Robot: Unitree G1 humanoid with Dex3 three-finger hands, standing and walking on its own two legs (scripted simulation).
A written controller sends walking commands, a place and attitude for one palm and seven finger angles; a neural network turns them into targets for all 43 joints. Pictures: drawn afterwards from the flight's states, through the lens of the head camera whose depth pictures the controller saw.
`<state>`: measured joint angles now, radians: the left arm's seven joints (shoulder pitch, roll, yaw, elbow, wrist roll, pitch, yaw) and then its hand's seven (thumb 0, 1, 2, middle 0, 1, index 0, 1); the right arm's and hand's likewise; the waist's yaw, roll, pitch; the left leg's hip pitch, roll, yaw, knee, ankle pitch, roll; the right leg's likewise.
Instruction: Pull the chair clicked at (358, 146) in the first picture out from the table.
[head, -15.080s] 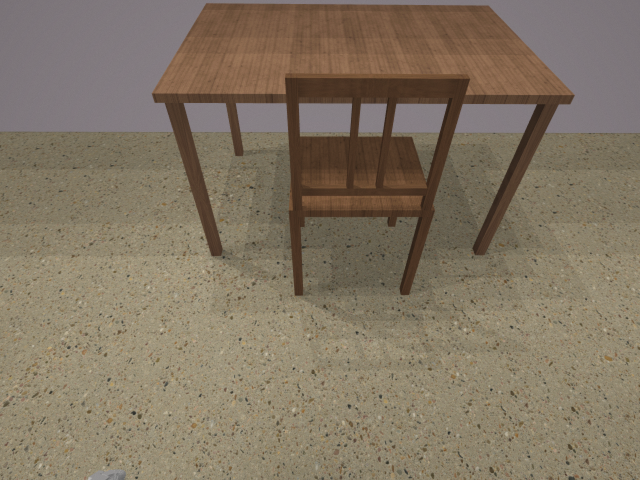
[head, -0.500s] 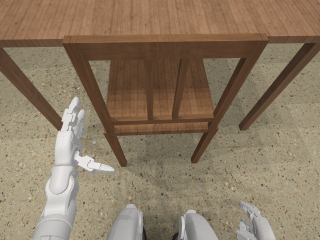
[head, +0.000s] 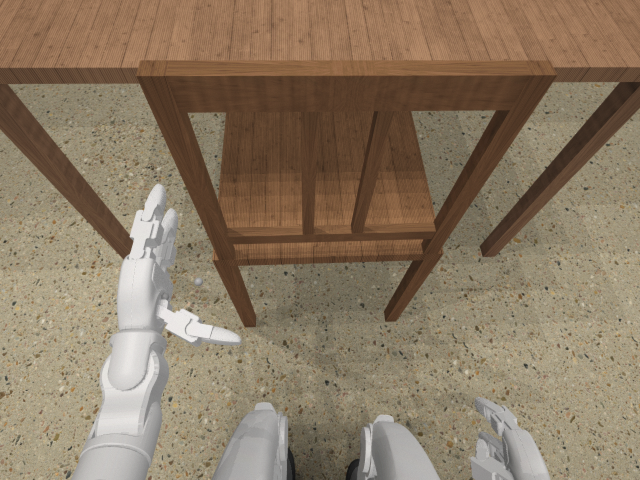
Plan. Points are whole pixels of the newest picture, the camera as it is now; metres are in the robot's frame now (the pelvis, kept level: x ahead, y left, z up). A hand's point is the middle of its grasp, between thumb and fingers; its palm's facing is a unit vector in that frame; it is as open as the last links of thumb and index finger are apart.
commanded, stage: aim the fingers beside a spindle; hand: left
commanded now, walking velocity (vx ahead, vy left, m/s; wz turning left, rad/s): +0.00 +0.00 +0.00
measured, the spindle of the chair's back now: (308, 181) +0.50 +0.04 +0.01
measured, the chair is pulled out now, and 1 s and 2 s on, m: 0.00 0.00 0.00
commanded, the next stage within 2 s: push the fingers through the gap in 1.06 s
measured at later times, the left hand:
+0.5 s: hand (206, 286) +0.34 +0.15 +0.00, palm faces +0.03 -1.00 -0.01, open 16.9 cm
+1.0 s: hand (214, 280) +0.34 +0.14 +0.03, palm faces +0.05 -1.00 -0.02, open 16.9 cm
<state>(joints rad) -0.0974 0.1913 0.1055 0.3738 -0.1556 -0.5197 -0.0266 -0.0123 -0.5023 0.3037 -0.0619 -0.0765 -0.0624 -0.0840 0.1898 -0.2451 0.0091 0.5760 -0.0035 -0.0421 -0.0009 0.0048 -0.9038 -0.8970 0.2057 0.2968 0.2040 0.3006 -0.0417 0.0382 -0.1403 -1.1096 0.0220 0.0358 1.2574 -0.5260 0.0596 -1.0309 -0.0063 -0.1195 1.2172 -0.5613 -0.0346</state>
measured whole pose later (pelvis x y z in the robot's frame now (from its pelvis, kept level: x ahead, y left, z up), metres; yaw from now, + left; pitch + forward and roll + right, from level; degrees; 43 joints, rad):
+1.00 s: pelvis +0.00 -0.01 +0.00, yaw +0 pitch +22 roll -2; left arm -0.06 0.16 0.09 0.32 -0.15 -0.53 -0.01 -0.01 -0.50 0.30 -0.06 -0.08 -0.06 -0.08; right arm 0.20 -0.24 0.00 0.58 -0.01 -0.04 -0.01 0.00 -0.90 -0.90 0.21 0.30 0.20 0.30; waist -0.05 0.03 -0.14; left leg -1.09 0.03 0.04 1.24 -0.53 0.05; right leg -1.02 0.00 -0.11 1.20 -0.56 -0.04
